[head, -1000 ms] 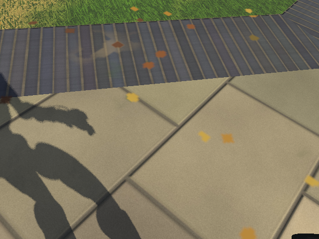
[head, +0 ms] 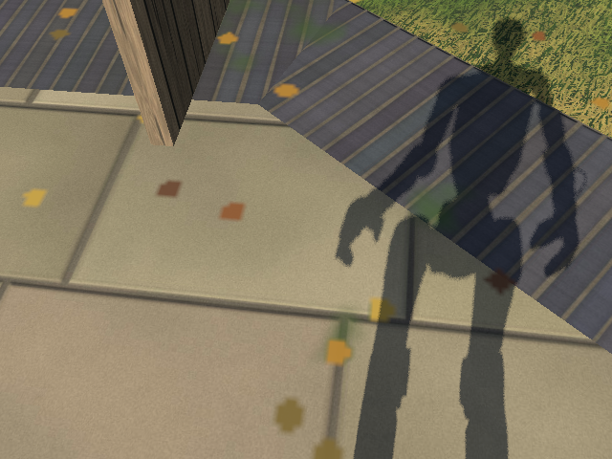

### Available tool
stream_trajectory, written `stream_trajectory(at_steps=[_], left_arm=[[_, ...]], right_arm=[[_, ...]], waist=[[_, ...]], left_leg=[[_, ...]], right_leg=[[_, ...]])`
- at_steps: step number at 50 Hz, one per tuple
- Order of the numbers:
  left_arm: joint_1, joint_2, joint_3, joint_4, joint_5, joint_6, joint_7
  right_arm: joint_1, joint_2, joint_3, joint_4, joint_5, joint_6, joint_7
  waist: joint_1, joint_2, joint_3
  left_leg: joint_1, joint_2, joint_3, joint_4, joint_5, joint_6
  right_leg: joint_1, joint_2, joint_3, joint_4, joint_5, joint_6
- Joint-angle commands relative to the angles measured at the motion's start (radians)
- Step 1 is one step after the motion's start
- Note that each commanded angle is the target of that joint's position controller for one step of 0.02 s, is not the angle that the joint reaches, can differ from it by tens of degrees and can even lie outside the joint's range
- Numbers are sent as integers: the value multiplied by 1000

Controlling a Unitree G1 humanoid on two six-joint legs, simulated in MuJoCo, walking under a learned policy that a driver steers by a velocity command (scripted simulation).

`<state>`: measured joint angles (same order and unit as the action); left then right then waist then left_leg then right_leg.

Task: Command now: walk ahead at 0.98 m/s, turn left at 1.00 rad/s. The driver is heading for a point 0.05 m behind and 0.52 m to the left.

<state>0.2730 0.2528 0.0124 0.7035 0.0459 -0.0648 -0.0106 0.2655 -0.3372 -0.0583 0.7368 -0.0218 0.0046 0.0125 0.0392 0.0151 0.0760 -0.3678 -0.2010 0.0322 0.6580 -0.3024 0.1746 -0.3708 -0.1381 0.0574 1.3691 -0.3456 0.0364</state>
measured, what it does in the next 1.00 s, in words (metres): walks ahead, turning left: right foot, then left foot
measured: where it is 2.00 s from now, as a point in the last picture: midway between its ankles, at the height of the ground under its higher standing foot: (119, 312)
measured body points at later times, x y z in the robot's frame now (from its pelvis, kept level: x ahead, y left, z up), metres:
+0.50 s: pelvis +0.37 -0.01 +0.02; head +0.43 +0.02 +0.47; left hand +0.35 +0.29 -0.09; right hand +0.66 -0.20 -0.07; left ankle +0.34 +0.08 -0.62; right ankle +0.48 -0.10 -0.71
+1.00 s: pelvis +0.56 +0.22 +0.03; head +0.55 +0.25 +0.48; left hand +0.44 +0.50 -0.08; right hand +0.80 +0.08 -0.08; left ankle +0.45 +0.17 -0.71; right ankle +0.73 +0.16 -0.64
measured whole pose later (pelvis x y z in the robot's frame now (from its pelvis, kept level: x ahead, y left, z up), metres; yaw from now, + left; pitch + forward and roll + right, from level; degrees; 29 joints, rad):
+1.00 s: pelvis +0.56 +0.22 +0.03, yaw +53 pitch +1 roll -1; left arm 0.21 0.31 0.03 0.67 0.05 -0.01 -0.06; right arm 0.41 -0.28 -0.03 0.77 -0.02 -0.04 0.01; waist -0.02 -0.04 0.00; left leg -0.02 -0.10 -0.02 0.34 -0.34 0.10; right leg -0.63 -0.15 -0.04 1.05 -0.23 0.05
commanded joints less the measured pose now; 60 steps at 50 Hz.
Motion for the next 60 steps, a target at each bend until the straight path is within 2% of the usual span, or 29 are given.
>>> stream_trajectory(at_steps=[1,4,6,10,12,13,14,15,16,17,18,19,21,25,28,32,37,38,39,40,41,42,44,46,48,54,57,59,60], left_arm=[[23,156,31,-94,29,17,3],[-163,128,16,-161,19,35,-8],[-265,101,2,-193,6,27,-14],[-290,91,-6,-198,-8,5,-6],[-162,157,18,-170,-13,3,21],[-5,203,38,-130,-20,-2,35],[171,252,57,-79,-4,-11,44],[262,284,59,-69,5,-12,46],[217,276,61,-94,20,-1,24],[67,234,68,-133,0,10,36],[-11,126,38,-144,-7,15,44],[-45,76,17,-125,-5,18,44],[-38,102,24,-91,-20,15,42],[-53,156,49,-53,-26,-2,28],[-74,175,59,-58,-16,4,16],[3,258,93,-49,-9,23,17],[122,292,109,6,-8,59,6],[96,296,108,5,-18,63,1],[62,294,105,-1,-36,67,-4],[9,235,83,-64,-39,63,-7],[-146,160,65,-172,-1,47,-16],[-233,198,65,-195,12,38,-16],[-111,181,52,-130,-8,20,-27],[-53,187,49,-88,10,32,-43],[-75,174,47,-86,4,48,-46],[-234,57,3,-116,-17,23,-49],[-77,122,31,-60,-6,9,-22],[231,170,51,45,-1,-10,1],[329,258,66,70,4,-12,13]], right_arm=[[53,-148,-41,-53,14,-52,-20],[73,-128,-31,-39,14,-77,-10],[90,-131,-36,-27,10,-81,-4],[168,-160,-52,29,35,-65,-9],[136,-193,-63,26,33,-66,-20],[66,-212,-68,7,35,-71,-16],[26,-147,-54,-16,47,-76,-17],[31,-39,-29,-65,40,-73,-28],[234,-74,-35,-69,67,-53,-50],[201,-123,-41,-43,38,-40,-50],[113,-136,-48,-45,16,-19,-38],[67,-121,-49,-59,0,-2,-17],[45,-76,-40,-69,-8,40,13],[-40,-16,-18,-146,-12,61,32],[-128,-32,-13,-188,-2,64,59],[-310,-69,-15,-251,0,65,80],[-356,-64,-9,-254,-13,46,85],[-252,-64,-15,-217,-9,41,73],[-33,-84,-35,-136,-6,29,51],[199,-206,-75,-68,-8,22,27],[190,-292,-86,-85,18,18,12],[172,-232,-67,-99,11,9,-1],[130,-145,-40,-70,-9,-12,-18],[38,-98,-14,-81,-10,-43,-20],[56,-98,-11,-53,0,-69,-14],[149,-105,-7,59,30,-101,-5],[147,-132,-10,103,22,-108,-14],[78,-140,-15,101,14,-92,-26],[132,-43,4,90,16,-90,-29]], waist=[[4,-47,-69],[-25,-15,41],[-54,-4,72],[-105,19,-27],[-35,51,-124],[68,45,-190],[146,5,-271],[134,-214,-379],[11,-269,-598],[12,-219,-603],[6,-150,-440],[-20,-122,-314],[-37,-127,-162],[-74,-143,-134],[-74,-159,-159],[-11,-139,-50],[33,-94,12],[-27,-79,-24],[-146,3,-125],[-253,220,-193],[-224,402,-159],[-235,182,-80],[-120,64,-34],[-58,63,-26],[-42,36,-9],[-74,28,32],[-8,63,-62],[149,34,-190],[142,-135,-299]], left_leg=[[216,268,-482,-385,159,185],[39,207,-440,-482,158,168],[12,170,-410,-474,368,131],[136,153,-386,-304,874,7],[158,134,-435,-99,974,-68],[124,110,-434,102,910,-98],[32,62,-369,361,598,-130],[-120,-38,-206,700,-355,-134],[-230,4,-214,935,-390,-165],[-246,76,-182,938,-214,-163],[-255,120,-140,857,-131,-167],[-271,155,-133,790,-109,-178],[-218,197,-111,705,-116,-192],[-196,244,-76,455,-6,-174],[-95,274,-28,319,154,-134],[-174,274,48,205,31,-113],[-176,233,135,77,-160,-50],[-29,179,167,17,-166,-29],[245,110,164,-67,-114,3],[564,268,-222,-234,-374,94],[684,418,-707,-451,-529,163],[649,484,-692,-464,-278,153],[498,438,-467,-420,-58,116],[382,359,-366,-461,37,84],[343,335,-319,-508,152,79],[252,280,-130,-484,846,17],[355,306,-157,-309,1101,-33],[306,239,-128,85,942,-77],[167,117,-63,488,323,-104]], right_leg=[[-286,-22,-4,-101,-91,23],[-275,-14,-63,-335,21,49],[-220,29,-81,-512,228,45],[-2,167,-109,-766,446,-16],[231,213,-60,-834,443,-30],[403,176,-26,-894,522,-41],[608,44,41,-893,636,-61],[779,-268,240,-763,1244,-85],[899,-463,463,-701,1489,-239],[771,-411,465,-809,1107,-288],[579,-299,323,-886,831,-256],[460,-230,226,-935,665,-226],[249,-211,88,-1005,691,-218],[182,-229,-71,-1049,763,-205],[114,-219,-159,-1110,221,-158],[184,-254,-175,-1203,-212,-113],[389,-281,-281,-1108,-8,-101],[351,-252,-348,-963,252,-87],[251,-192,-427,-660,532,-64],[-122,-95,-444,-243,405,-6],[-564,88,-249,-30,-217,41],[-672,50,-117,-6,-163,33],[-530,-19,-90,-149,-16,5],[-405,-28,-90,-240,53,8],[-390,-9,-105,-292,122,15],[-106,114,-198,-753,424,-35],[80,193,-179,-793,419,-104],[378,136,-123,-894,579,-131],[561,-103,70,-798,997,-170]])
Velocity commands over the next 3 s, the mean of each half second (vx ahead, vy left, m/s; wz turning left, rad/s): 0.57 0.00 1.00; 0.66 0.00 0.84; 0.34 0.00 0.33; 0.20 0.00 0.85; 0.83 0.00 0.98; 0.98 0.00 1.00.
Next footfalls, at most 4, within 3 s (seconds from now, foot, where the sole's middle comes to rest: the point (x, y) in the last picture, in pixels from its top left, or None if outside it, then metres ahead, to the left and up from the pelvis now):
0.28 right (383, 417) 0.52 -0.09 -0.75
0.78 left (245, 434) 0.48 0.20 -0.75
1.18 right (154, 278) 0.85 0.47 -0.75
1.64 left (92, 350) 0.66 0.58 -0.75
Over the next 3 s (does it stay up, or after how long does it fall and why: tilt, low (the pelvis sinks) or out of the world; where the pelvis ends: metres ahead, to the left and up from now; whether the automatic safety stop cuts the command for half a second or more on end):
stays up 0.40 1.12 0.00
